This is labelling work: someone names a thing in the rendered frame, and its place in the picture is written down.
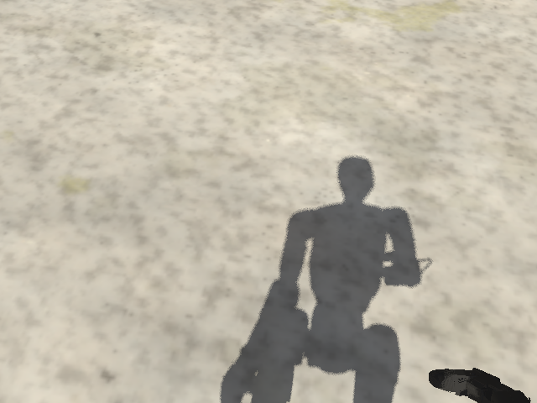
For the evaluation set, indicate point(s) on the robot right hand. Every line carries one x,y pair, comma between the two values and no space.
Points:
477,385

